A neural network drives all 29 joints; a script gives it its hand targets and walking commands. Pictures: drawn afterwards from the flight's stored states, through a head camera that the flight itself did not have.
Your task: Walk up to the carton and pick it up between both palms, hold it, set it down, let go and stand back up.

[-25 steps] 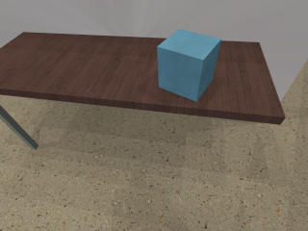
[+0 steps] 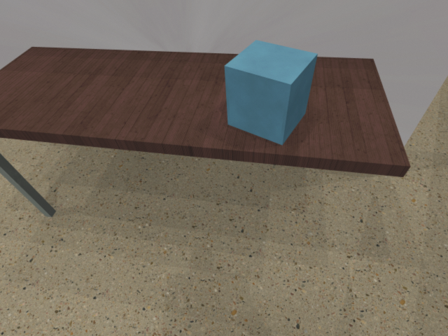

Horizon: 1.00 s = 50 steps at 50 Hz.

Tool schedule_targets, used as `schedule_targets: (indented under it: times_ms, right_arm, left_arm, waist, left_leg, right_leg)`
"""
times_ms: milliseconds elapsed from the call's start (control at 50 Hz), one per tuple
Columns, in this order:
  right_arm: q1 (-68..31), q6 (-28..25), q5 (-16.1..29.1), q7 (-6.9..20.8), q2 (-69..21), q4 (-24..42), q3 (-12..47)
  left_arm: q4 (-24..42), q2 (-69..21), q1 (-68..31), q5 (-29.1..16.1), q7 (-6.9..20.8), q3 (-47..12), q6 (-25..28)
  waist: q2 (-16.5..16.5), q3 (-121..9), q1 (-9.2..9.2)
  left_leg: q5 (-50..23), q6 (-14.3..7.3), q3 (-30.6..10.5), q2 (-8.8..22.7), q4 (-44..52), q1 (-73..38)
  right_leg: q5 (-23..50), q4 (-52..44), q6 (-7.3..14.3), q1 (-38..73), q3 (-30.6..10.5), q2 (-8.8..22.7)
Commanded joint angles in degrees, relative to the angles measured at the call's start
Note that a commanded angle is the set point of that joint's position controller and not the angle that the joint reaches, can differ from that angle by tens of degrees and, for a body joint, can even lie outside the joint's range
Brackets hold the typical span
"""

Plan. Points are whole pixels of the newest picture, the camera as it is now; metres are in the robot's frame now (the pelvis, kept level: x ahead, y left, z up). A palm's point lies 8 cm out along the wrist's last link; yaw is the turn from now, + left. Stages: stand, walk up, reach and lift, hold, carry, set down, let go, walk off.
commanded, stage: walk up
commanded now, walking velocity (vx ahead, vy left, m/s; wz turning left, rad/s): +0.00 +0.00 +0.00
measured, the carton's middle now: (269, 92) +0.76 -0.09 +0.01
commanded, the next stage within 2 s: none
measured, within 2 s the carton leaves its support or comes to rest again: neither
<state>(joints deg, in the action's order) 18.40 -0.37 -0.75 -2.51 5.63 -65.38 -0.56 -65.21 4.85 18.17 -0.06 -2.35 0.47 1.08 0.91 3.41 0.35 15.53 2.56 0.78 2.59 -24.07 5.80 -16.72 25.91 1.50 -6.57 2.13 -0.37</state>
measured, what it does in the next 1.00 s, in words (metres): walks ahead: left foot, then right foot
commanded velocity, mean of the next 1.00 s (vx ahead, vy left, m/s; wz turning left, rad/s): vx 0.00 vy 0.00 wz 0.00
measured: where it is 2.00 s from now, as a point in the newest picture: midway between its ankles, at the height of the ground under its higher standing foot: (245, 320)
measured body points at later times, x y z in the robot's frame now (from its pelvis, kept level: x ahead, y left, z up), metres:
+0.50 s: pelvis +0.02 +0.04 -0.03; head +0.03 +0.05 +0.41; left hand -0.01 +0.33 -0.17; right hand +0.13 -0.27 -0.13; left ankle +0.08 +0.16 -0.74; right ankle -0.03 -0.10 -0.73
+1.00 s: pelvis +0.13 +0.01 -0.06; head +0.13 -0.02 +0.39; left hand +0.26 +0.31 -0.12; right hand +0.22 -0.32 -0.15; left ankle +0.16 +0.12 -0.70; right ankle +0.20 -0.13 -0.74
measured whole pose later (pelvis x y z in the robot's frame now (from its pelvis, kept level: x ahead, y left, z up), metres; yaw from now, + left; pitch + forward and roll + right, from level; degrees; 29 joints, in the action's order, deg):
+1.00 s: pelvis +0.13 +0.01 -0.06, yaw -2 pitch -9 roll -2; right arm 19.4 1.0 -0.9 2.0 26.2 -31.7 -5.4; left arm -31.1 20.7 19.8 1.3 0.2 3.1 2.8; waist 5.9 9.8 -1.2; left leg 32.6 -0.9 1.5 4.9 -71.7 25.8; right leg -21.8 52.6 0.5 -22.0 6.2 3.8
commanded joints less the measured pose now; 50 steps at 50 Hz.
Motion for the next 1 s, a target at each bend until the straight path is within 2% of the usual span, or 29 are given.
schedule_targets:
  times_ms: [0, 60, 100, 160, 180, 200, 220, 260, 280, 320, 360, 400, 420, 440, 460, 480, 500, 540, 560, 660, 720, 740, 780, 800, 820, 840, 860, 880, 980]
  right_arm:
    - [5.66, -0.15, 0.37, -0.28, 1.15, 1.46, -0.24]
    - [6.98, -0.4, 0.38, -0.33, 3.91, 0.73, -0.43]
    - [6.72, -0.12, 0.06, -0.68, 6.64, 0.71, -0.81]
    - [7.7, -0.11, 0.07, -0.41, 2.36, 0.46, -0.2]
    - [7.16, -1.89, -2.4, -0.53, 16.8, 9.96, -5.37]
    - [3.67, -2.34, -2.96, -0.46, 15.48, 10.17, -5.63]
    - [-1.99, -2.18, -3.45, -0.13, 12.98, 13.28, -4.9]
    - [-7.58, -1.93, -3.41, 0.57, 13.92, 18.95, -5.86]
    - [-8.91, -1.97, -3.88, 0.84, 13.32, 21.72, -5.83]
    - [-8.24, -2.79, -3.32, 1.8, 13.39, 24.92, -6.21]
    - [-2.14, -2.9, -1.95, 2.34, 14.21, 24.38, -6.49]
    - [14.57, -3.27, -1.55, 2.52, 15.52, 21.24, -7.23]
    - [18.17, -3.16, -2.35, 2.5, 16.02, 19.14, -7.68]
    - [23.19, -2.97, -3.33, 2.19, 19.06, 19.17, -8.17]
    - [24.64, -2.6, -4.13, 1.96, 24.39, 20.89, -9.12]
    - [18.72, -1.68, -3.21, 0.9, 25.74, 24.24, -9.75]
    - [10.6, -2.04, -3.14, 0.07, 26.81, 27.89, -9.88]
    - [7.14, -3.67, -3.15, -0.09, 26.74, 32.07, -8.92]
    - [5.59, -3.98, -2.76, -0.31, 26.48, 32.85, -8.8]
    - [4.4, -5.54, -2.7, 0.35, 30.8, 34.77, -8.67]
    - [0.71, -4.88, -2.1, 0.61, 31.93, 38.48, -8.74]
    - [-3.7, -4.43, -1.91, 0.94, 31.07, 39.62, -8.32]
    - [-5.33, -3.1, -2.77, 1.62, 29.16, 39.71, -7.93]
    - [-2.74, -2.28, -2.7, 2.01, 26.5, 39.8, -6.53]
    - [-3.06, -1.87, -1.61, 2.89, 21.44, 42.97, -5.09]
    - [-1.57, -0.96, 0.04, 3.39, 26.69, 44.42, -6.46]
    - [-2.26, -0.25, 0.1, 4.08, 32.01, 44.72, -8.38]
    - [-2.1, -0.17, -0.31, 4.31, 32.09, 43.96, -8.4]
    - [3.32, -0.48, 0.38, 4.69, 31.6, 40.22, -8.41]
  left_arm:
    - [0.8, 3.81, 5.06, 0.45, -0.12, 0.42, -0.05]
    - [0.7, 5.12, 4.36, 0.32, -0.38, 0.39, 0.52]
    - [1.55, 5.9, 3.92, 0.4, 0.17, 0.75, 0.67]
    - [0.59, 2.15, 6.54, -0.08, 0.03, -0.16, 0.39]
    - [9.28, 16.72, 8.99, 2.36, 0.47, 5.96, 1.3]
    - [9.11, 19.7, 9.28, 2.92, 0.7, 7.44, 1.61]
    - [10.01, 18.88, 11.46, 3.22, 0.98, 7.4, 1.36]
    - [12.67, 19.36, 13.57, 3.99, 0.8, 7.84, 1.47]
    - [13.49, 18.75, 13.72, 4.31, 0.55, 7.75, 2.08]
    - [16.22, 17.56, 11.73, 4.57, 0.47, 6.77, 2.48]
    - [19.1, 21.1, 6.46, 4.48, 0.61, 7.33, 2.48]
    - [22.84, 22.41, -2.22, 3.23, 0.92, 7.03, 1.61]
    - [23.52, 20.37, -2.23, 2.75, 1.37, 6.52, 1.22]
    - [25.04, 16.51, -1.15, 2.81, 1.8, 5.42, 1.15]
    - [26.84, 14.43, 2.75, 3.04, 2.07, 4.62, 0.86]
    - [26.81, 18.65, 4.85, 3.97, 2.62, 6.38, 0.17]
    - [29.02, 21.51, 6.05, 3.66, 3.03, 7.43, -0.49]
    - [30.1, 23.31, 2.33, 4.45, 3.72, 7.89, -0.89]
    - [29.57, 23.19, 4.99, 3.72, 3.76, 7.57, -0.74]
    - [34.8, 22.68, 1.55, 2.52, 5.19, 7.02, -0.22]
    - [35.83, 23.87, 5.95, 1.97, 6.2, 7.26, -0.25]
    - [35.26, 24.4, 8.47, 1.86, 6.28, 7.91, -0.28]
    - [33.43, 28.03, 15.3, 1.37, 5.35, 9.88, -0.07]
    - [32.93, 31.88, 19.27, 1.57, 4.73, 10.66, 0.42]
    - [34.54, 34.89, 18.36, 1.46, 4.0, 10.92, 1.07]
    - [38.58, 37.94, 12.1, 0.91, 3.4, 11.54, 1.17]
    - [39.28, 37.15, 7.55, -0.7, 2.63, 11.51, 2.06]
    - [39.63, 35.24, 7.81, -0.03, 2.06, 10.46, 2.96]
    - [40.09, 36.68, 0.45, 1.97, 0.93, 9.38, 3.43]
  waist:
    - [0.55, 3.89, 0.14]
    - [-3.95, 4.11, -1.08]
    - [0.69, 3.22, -0.96]
    - [-1.5, 3.84, -0.34]
    - [-2.16, 0.73, 0.58]
    - [-5.09, 1.43, 1.94]
    - [-7.79, 4.4, 4.5]
    - [-11.35, 10.61, 7.22]
    - [-7.66, 13.01, 6.82]
    - [-8.34, 13.86, 4.55]
    - [-10.24, 11.25, 1.06]
    - [-5.11, 8.26, -7.14]
    - [-0.34, 5.55, -8.12]
    - [10.39, 3.79, -9.99]
    - [22.79, 1.27, -9.64]
    - [15.13, 1.12, -6.99]
    - [12.75, 4.8, -3.74]
    - [1.17, 7.39, -3.68]
    - [2.94, 6.93, -2.53]
    - [7.25, 8.75, -0.88]
    - [9.87, 6.49, 0.33]
    - [11.54, 5.2, 3.96]
    - [3.17, 2.49, 8.24]
    - [-11.47, 1.56, 9.35]
    - [-26.09, 2.97, 9.56]
    - [-19.22, 1.37, 5.88]
    - [-12.05, 6.77, 4.55]
    - [-5.0, 8.3, 3.17]
    - [-15.85, 3.79, 0.6]
  left_leg:
    - [-10.74, -2.74, -2.03, 2.76, 3.81, 5.12]
    - [-10.67, -2.44, -1.54, 3.58, 4.17, 1.51]
    - [-12.32, -1.79, -0.95, 3.74, 3.7, 2.03]
    - [-10.65, -2.46, -1.91, 3.4, 2.75, 2.9]
    - [8.75, -4.61, 3.41, 1.7, -4.58, 3.89]
    - [12.79, -6.02, 4.71, 0.53, -8.43, 8.35]
    - [12.06, -5.05, 7.89, -0.85, -14.94, 18.32]
    - [18.64, -5.08, 0.31, 2.84, -28.21, 34.39]
    - [18.09, -5.83, -3.32, 4.82, -30.1, 38.61]
    - [19.06, -5.93, -6.35, 6.85, -28.55, 37.07]
    - [13.63, -6.08, -4.06, 7.29, -23.11, 25.08]
    - [-2.23, -5.43, 0.93, 2.42, -11.65, 0.14]
    - [-5.57, -5.4, 3.81, -0.49, -13.04, -9.62]
    - [3.1, -6.55, -3.29, 3.16, -4.62, -11.66]
    - [20.84, -10.96, -23.11, 16.64, 3.94, -10.91]
    - [35.93, -14.06, -35.95, 22.16, 12.83, -2.09]
    - [43.84, -17.39, -40.63, 25.14, 15.32, 2.09]
    - [29.07, -18.74, -33.72, 24.96, 10.64, 0.3]
    - [23.47, -17.68, -26.01, 22.52, 9.21, 1.86]
    - [3.28, -17.51, -15.6, 22.47, 3.51, 10.26]
    - [21.27, -15.01, -7.08, 19.45, 2.07, 17.7]
    - [26.94, -12.46, -3.7, 16.99, 1.54, 27.81]
    - [30.11, -8.86, 3.39, 11.36, -14.58, 37.04]
    - [29.89, -7.76, 6.65, 8.48, -31.29, 38.95]
    - [26.3, -5.04, 10.03, 1.32, -49.59, 43.65]
    - [22.51, -4.4, 0.55, 1.95, -52.58, 39.33]
    - [21.82, -3.49, -2.98, 4.62, -53.91, 40.39]
    - [18.76, -3.56, -4.73, 5.26, -53.68, 41.1]
    - [16.63, -3.4, -7.2, 8.15, -41.95, 28.49]
  right_leg:
    - [15.22, -6.7, 1.15, -2.49, -4.35, 6.17]
    - [14.0, -7.18, 0.76, -4.3, -3.94, 5.59]
    - [14.8, -6.77, 0.73, -4.25, -3.87, 5.54]
    - [13.45, -6.64, 0.61, -3.32, -4.37, 6.0]
    - [-8.51, -3.85, 2.56, 0.15, -5.46, 5.3]
    - [-18.37, -5.63, 6.03, -0.69, -11.05, 8.67]
    - [-19.63, -10.57, 8.26, 4.23, -17.06, 12.71]
    - [-23.34, -16.97, 14.85, 6.99, -28.92, 21.14]
    - [-21.56, -17.41, 15.34, 6.01, -31.42, 22.75]
    - [-10.79, -13.32, 16.5, 3.11, -29.28, 21.65]
    - [-14.81, -11.35, 13.8, -5.78, -19.49, 19.31]
    - [-14.55, 0.23, 9.39, -23.52, -10.07, 13.63]
    - [-13.46, 6.65, 7.01, -30.13, -6.65, 8.64]
    - [-15.52, 21.59, 5.44, -33.5, 0.46, 2.84]
    - [-22.99, 36.13, 2.35, -38.45, 3.29, -1.41]
    - [-22.57, 44.18, 1.53, -33.18, -5.05, 0.63]
    - [-20.34, 47.89, 1.14, -33.93, -7.32, 3.44]
    - [-15.72, 50.68, -0.39, -40.03, -7.16, 5.85]
    - [-14.27, 47.44, -0.72, -36.61, -6.88, 7.21]
    - [-13.01, 33.02, -0.21, -28.14, -7.59, 9.07]
    - [-3.93, 25.06, 0.39, -16.8, -2.16, 7.99]
    - [1.19, 22.83, 1.01, -3.08, -0.92, 6.91]
    - [-4.1, 20.37, 1.35, 11.17, -1.06, 3.17]
    - [-15.87, 14.17, 2.37, 11.91, -4.42, 2.67]
    - [-36.44, -2.22, 6.65, 3.84, -31.45, 12.78]
    - [-48.03, -16.15, 14.25, -2.39, -51.56, 23.28]
    - [-49.14, -18.56, 18.03, -4.34, -53.65, 28.14]
    - [-45.35, -16.96, 17.2, -4.86, -52.2, 26.72]
    - [-36.75, -7.1, 13.92, -16.25, -30.39, 22.72]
